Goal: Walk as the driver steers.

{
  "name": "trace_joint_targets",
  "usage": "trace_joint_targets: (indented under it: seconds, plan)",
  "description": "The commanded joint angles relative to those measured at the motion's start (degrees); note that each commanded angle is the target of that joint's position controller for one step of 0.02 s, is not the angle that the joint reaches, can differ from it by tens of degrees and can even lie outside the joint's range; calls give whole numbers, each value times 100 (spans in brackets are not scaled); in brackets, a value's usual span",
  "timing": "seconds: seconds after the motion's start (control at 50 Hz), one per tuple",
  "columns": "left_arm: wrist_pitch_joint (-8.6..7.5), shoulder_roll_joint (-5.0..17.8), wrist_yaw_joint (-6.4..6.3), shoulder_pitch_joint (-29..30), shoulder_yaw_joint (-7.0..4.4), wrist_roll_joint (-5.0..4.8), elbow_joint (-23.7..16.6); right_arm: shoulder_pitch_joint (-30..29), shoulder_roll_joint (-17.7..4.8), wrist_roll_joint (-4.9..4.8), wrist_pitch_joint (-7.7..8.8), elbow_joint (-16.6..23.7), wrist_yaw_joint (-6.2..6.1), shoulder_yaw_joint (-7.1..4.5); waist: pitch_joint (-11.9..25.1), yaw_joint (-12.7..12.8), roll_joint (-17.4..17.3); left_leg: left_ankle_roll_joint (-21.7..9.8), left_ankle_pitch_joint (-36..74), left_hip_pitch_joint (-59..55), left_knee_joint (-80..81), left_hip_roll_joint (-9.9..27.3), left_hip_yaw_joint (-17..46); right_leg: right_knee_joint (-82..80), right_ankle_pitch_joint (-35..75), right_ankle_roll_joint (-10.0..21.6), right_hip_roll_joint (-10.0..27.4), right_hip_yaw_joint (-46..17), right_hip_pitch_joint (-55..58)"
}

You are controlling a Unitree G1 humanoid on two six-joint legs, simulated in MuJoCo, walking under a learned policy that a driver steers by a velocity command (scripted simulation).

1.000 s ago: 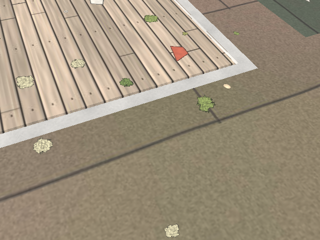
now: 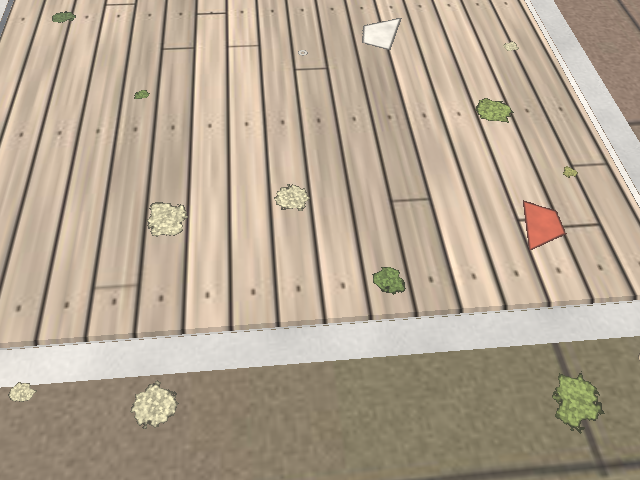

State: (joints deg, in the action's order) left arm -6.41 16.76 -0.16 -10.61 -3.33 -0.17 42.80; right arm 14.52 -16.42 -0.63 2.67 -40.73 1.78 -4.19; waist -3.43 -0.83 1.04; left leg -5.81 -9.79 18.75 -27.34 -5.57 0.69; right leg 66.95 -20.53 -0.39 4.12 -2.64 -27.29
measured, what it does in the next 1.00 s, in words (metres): walks ahead: right foot, then left foot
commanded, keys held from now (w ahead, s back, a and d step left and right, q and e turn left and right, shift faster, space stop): w+q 0.36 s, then w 0.34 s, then w+e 0.30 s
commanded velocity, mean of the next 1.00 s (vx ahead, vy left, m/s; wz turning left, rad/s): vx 0.50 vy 0.00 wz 0.26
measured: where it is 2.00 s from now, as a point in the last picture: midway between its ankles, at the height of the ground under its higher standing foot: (284, 238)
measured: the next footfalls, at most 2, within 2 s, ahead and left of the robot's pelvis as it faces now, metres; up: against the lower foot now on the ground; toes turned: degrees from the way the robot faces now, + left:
right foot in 0.32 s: +0.37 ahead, -0.13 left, +0.00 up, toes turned +16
left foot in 0.82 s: +0.55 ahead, +0.21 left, +0.00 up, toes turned +18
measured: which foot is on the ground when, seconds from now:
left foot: down 0.00-0.34, up 0.36-0.80, down 0.82-1.00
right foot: up 0.00-0.30, down 0.32-0.82, up 0.84-1.00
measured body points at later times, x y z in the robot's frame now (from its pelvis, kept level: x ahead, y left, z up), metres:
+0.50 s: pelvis +0.28 -0.04 +0.00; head +0.30 -0.04 +0.45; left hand +0.32 +0.25 -0.10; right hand +0.46 -0.28 -0.11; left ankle +0.19 +0.08 -0.65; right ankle +0.33 -0.14 -0.74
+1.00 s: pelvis +0.51 +0.09 +0.01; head +0.53 +0.12 +0.46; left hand +0.51 +0.39 -0.12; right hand +0.70 -0.14 -0.09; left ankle +0.51 +0.19 -0.74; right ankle +0.52 -0.07 -0.65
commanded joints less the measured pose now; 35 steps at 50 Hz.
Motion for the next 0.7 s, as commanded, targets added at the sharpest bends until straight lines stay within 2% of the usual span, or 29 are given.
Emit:
trace_joint_targets:
  seconds: [0.02,0.06,0.12,0.16,0.2,0.26,0.28,0.3,0.32,0.34,0.36,0.38,0.4,0.42,0.44,0.46,0.5,0.54,0.58,0.64,0.7]
  plan:
    - [19,574,-17,-164,-175,107,-377,-109,-738,13,139,476,-90,-181,657,195,-286,-1179,1607,-919,1397,1507,1918,-531,419,-146,230,-145,-773]
    - [78,439,-32,176,-124,125,-489,50,-880,-8,138,409,-169,-217,486,124,-277,-1104,1734,-652,1459,1348,1621,-1212,945,-305,131,-54,-841]
    - [61,278,5,845,-45,95,-643,272,-908,-52,85,317,-247,-225,361,-136,-485,-808,1185,-468,1386,1045,1371,-2578,2083,-373,-117,-31,-592]
    - [25,272,60,1214,-25,36,-727,435,-939,-66,52,256,-270,-233,316,-291,-574,-698,763,-424,1331,1030,1464,-3211,2503,-372,-294,-6,-318]
    - [-22,366,111,1438,-48,-15,-811,606,-948,-93,23,178,-278,-240,290,-368,-616,-668,536,-610,1153,1157,1748,-3527,2529,-322,-370,-101,-207]
    - [-101,575,170,1374,-132,-31,-830,640,-899,-96,-27,149,-308,-239,319,-259,-747,-563,440,-1092,673,1342,2271,-3886,2003,-139,-413,-250,-14]
    - [-128,635,169,1194,-168,-39,-796,580,-903,-86,-45,164,-313,-249,347,-149,-849,-510,563,-1153,494,1365,2394,-3941,1745,-48,-421,-224,212]
    - [-155,692,148,789,-222,-33,-687,479,-827,-82,-62,200,-310,-229,472,83,-889,-412,764,-1108,194,1243,2391,-4166,1734,79,-452,-115,754]
    - [-184,862,110,198,-308,32,-576,433,-608,-53,-53,261,-290,-150,921,377,-771,-230,955,-875,-591,944,2161,-4211,1731,298,-197,-249,1788]
    - [-177,1184,57,-676,-386,100,-505,520,-271,57,-38,377,-275,-22,1759,672,-37,0,-100,-102,-2239,533,1616,-4135,1384,642,827,-1271,3309]
    - [-100,1503,108,-1022,-464,141,-292,1299,-98,-156,5,536,-277,41,2231,262,2012,322,-2509,1915,-3884,-100,1035,-4778,-76,1501,1932,-3987,4765]
    - [-82,926,142,-853,-338,9,-382,1233,-689,-192,3,317,-301,-54,1697,382,1233,409,-2234,2526,-4570,368,1178,-5020,-1185,1395,1894,-4177,4428]
    - [-48,619,125,-676,-253,-6,-394,645,-907,-133,-15,357,-294,-116,1029,525,674,444,-1673,2619,-4681,520,1037,-5075,-927,1179,1629,-3266,3757]
    - [-13,540,133,-450,-200,50,-389,361,-812,-63,-22,393,-298,-102,680,432,252,474,-1293,2415,-4568,680,869,-5152,-178,1090,1377,-2596,3101]
    - [6,446,136,-326,-166,71,-326,137,-720,-7,1,463,-276,-104,391,360,202,484,-1058,2328,-4297,805,853,-5268,438,1116,1176,-2145,2625]
    - [-6,399,127,-280,-132,108,-283,148,-610,-37,7,485,-236,-95,338,231,360,468,-918,2076,-4093,931,818,-5388,813,1093,1019,-1778,2317]
    - [-46,372,134,-319,-126,55,-168,184,-410,-63,-6,469,-200,-52,351,153,494,489,-872,1906,-3681,986,642,-5582,1284,1189,885,-1338,2130]
    - [-66,561,128,-395,-172,1,-46,-83,-290,-7,-4,568,-187,7,270,157,412,548,-654,2048,-3106,1069,509,-5758,1722,1322,940,-1084,2103]
    - [-35,705,110,-447,-201,-30,41,-396,-212,30,39,644,-152,70,254,230,303,592,-116,2042,-2414,1156,366,-5855,2030,1340,918,-791,2146]
    - [39,837,92,-609,-210,-77,173,-932,-128,1,118,731,-75,135,181,421,304,599,694,1668,-1363,1070,124,-5866,2260,1192,741,-288,2090]
    - [112,935,96,-960,-214,-129,367,-1391,-188,-50,149,860,-15,132,106,575,341,563,917,1402,-787,929,-10,-5774,2265,1119,851,-205,2276]
Velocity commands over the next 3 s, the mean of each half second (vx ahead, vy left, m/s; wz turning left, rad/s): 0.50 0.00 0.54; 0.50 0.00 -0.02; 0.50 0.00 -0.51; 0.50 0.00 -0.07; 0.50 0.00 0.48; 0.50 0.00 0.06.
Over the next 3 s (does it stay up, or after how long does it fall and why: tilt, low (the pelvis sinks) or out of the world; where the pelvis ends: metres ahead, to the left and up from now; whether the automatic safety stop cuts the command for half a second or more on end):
stays up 1.61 0.20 0.00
